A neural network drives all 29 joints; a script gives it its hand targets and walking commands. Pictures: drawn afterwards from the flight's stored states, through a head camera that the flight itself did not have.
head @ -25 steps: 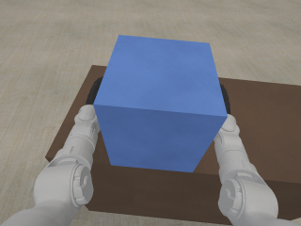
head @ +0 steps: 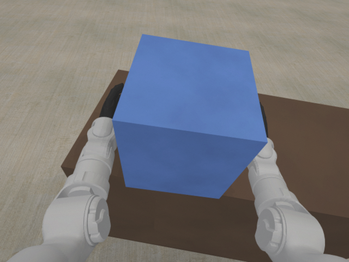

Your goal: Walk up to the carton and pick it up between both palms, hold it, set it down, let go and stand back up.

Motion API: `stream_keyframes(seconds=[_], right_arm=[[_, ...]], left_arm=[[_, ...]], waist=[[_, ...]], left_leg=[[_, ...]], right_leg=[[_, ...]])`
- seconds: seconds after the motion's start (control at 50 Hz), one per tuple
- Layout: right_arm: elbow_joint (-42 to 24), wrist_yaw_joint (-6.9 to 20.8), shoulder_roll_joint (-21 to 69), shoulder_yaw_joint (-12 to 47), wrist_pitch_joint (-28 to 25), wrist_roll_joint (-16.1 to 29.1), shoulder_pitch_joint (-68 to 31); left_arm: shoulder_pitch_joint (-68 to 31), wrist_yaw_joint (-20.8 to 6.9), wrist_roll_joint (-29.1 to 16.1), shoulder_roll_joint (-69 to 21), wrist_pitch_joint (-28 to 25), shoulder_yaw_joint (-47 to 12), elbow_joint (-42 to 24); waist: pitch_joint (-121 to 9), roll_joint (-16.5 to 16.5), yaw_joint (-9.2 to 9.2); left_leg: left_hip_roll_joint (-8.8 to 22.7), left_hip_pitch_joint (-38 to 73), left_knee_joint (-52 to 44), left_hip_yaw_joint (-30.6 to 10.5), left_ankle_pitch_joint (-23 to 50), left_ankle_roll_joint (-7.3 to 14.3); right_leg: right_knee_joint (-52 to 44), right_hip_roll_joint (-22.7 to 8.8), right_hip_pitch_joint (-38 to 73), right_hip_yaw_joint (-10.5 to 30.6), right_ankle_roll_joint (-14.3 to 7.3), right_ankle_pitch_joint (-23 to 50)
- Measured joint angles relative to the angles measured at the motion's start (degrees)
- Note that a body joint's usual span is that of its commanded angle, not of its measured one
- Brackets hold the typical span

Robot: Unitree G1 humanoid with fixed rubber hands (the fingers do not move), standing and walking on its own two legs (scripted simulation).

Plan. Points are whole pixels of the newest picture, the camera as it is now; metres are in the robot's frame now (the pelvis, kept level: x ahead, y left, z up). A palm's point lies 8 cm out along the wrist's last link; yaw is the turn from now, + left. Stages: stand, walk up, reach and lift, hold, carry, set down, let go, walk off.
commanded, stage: reach and lift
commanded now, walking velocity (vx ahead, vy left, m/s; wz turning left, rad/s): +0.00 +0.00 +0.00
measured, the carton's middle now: (183, 122) +0.44 -0.03 +0.08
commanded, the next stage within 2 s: none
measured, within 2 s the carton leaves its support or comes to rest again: neither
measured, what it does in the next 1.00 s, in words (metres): stands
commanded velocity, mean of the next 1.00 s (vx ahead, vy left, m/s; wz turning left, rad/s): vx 0.00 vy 0.00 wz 0.00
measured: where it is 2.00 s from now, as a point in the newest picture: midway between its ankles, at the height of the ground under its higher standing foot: outside the picture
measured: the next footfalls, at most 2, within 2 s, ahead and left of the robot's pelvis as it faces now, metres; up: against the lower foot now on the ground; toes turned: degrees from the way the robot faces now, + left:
none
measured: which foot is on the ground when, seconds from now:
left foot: down 0.00-1.00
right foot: down 0.00-1.00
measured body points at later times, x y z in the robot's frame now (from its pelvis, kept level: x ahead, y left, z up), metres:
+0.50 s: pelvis +0.01 +0.00 +0.00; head -0.01 +0.04 +0.45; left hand +0.43 +0.17 +0.15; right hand +0.41 -0.19 +0.16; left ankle +0.01 +0.14 -0.75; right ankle +0.00 -0.14 -0.75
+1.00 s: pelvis +0.01 +0.00 +0.00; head -0.04 +0.01 +0.45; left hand +0.41 +0.15 +0.21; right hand +0.39 -0.21 +0.20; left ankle +0.01 +0.14 -0.75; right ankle +0.00 -0.14 -0.75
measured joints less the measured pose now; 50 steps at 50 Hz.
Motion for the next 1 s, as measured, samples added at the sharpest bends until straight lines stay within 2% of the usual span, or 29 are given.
stream_keyframes(seconds=[0.12, 0.2, 0.26, 0.36, 0.46, 0.58, 0.66, 0.76, 0.8, 0.86, 0.92, 1.0], right_arm=[[-0.4, 0.4, -1.1, 2.9, 2.0, 4.1, 1.1], [-0.8, 0.5, -2.6, 5.2, 4.6, 7.1, -0.2], [-1.6, 0.6, -3.4, 6.3, 7.4, 8.4, -1.5], [-4.2, 0.4, -3.0, 7.7, 11.7, 9.7, -2.0], [-8.0, -0.1, -2.2, 10.2, 13.9, 12.0, -0.2], [-12.8, -0.6, -2.5, 13.7, 14.6, 16.1, 2.9], [-14.1, -0.9, -3.6, 15.2, 16.4, 17.9, 2.6], [-11.2, -0.3, -3.6, 14.3, 22.9, 16.3, -0.5], [-11.3, -0.1, -3.5, 14.5, 24.5, 16.1, -0.2], [-14.4, -0.8, -3.7, 16.2, 24.7, 18.0, 1.9], [-19.8, -2.5, -4.3, 18.0, 23.5, 20.5, 4.2], [-22.4, -3.3, -4.9, 18.1, 24.8, 21.5, 2.6]], left_arm=[[0.7, 2.4, -3.8, 0.8, 3.8, -6.0, -2.1], [-0.9, 2.8, -3.8, 0.5, 6.8, -6.0, -3.0], [-2.2, 2.0, -1.9, 0.0, 9.7, -3.7, -4.3], [-1.3, -0.8, 1.6, -1.2, 15.0, 0.4, -10.0], [3.4, -1.9, 1.1, -1.5, 18.8, -0.3, -18.0], [8.9, 0.7, -3.5, -0.4, 21.4, -5.8, -26.0], [8.6, 1.8, -4.1, -0.3, 23.8, -6.8, -28.0], [6.2, -2.2, 2.1, -1.9, 29.8, -2.0, -26.5], [6.6, -3.2, 3.2, -2.5, 31.7, -0.9, -27.2], [8.3, -2.9, 1.9, -2.7, 32.5, -1.8, -30.3], [9.6, -1.1, -1.2, -2.3, 30.2, -3.6, -33.2], [8.2, -0.6, -2.4, -1.7, 29.2, -3.4, -33.5]], waist=[[-4.1, 0.0, -0.24], [-3.6, 0.4, -0.48], [-2.0, 0.5, -0.68], [1.0, 0.1, -1.14], [3.0, -0.4, -1.34], [2.0, -0.7, -1.77], [1.7, -0.5, -2.44], [3.9, -0.2, -3.66], [4.3, 0.0, -3.99], [4.1, 0.7, -4.18], [2.1, 1.8, -3.81], [-0.1, 2.6, -3.02]], left_leg=[[0.1, -1.3, 1.7, 0.0, -1.2, -0.1], [0.1, 1.6, 2.4, 0.1, -2.3, 0.1], [0.0, 4.6, 2.4, 0.1, -2.9, 0.4], [-0.3, 8.2, 1.8, -0.1, -3.1, 0.6], [-0.4, 9.1, 2.1, -0.5, -3.3, 0.4], [-0.2, 8.4, 3.3, -1.0, -4.0, 0.0], [-0.2, 9.2, 3.8, -1.5, -4.3, 0.0], [-0.4, 12.4, 2.1, -1.6, -3.5, 0.2], [-0.5, 12.2, 1.6, -1.6, -3.0, 0.2], [-0.4, 10.3, 2.2, -1.6, -2.8, 0.1], [-0.1, 7.8, 3.3, -1.7, -3.1, 0.0], [-0.1, 8.5, 3.1, -1.5, -3.3, 0.2]], right_leg=[[0.3, 0.0, -0.7, 0.0, 0.0, -0.5], [0.6, 0.0, 2.4, 0.0, 0.2, -1.3], [0.7, -0.1, 5.4, 0.0, 0.4, -2.0], [0.5, -0.4, 9.0, -0.3, 0.6, -2.5], [0.3, -0.4, 10.3, -0.7, 0.6, -2.5], [0.9, -0.3, 10.1, -1.2, 0.3, -3.1], [1.6, -0.2, 10.9, -1.6, 0.3, -3.7], [1.0, -0.4, 13.7, -1.8, 0.2, -3.5], [1.1, -0.5, 13.2, -1.8, 0.2, -3.4], [1.7, -0.4, 11.2, -1.8, 0.1, -3.2], [2.1, -0.1, 9.1, -1.7, 0.1, -3.1], [2.0, -0.1, 9.7, -1.6, 0.1, -3.3]])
